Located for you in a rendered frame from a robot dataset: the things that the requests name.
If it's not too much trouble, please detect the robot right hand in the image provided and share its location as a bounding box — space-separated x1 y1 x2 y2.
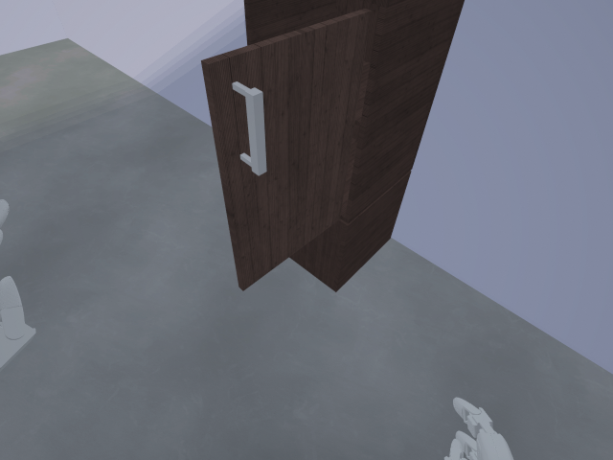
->
444 398 513 460

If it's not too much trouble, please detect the handle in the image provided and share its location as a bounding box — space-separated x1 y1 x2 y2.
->
232 81 267 176

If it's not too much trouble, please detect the robot left hand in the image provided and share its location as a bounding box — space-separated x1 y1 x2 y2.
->
0 199 35 372

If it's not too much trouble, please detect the cupboard door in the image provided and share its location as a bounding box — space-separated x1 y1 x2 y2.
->
201 9 372 291

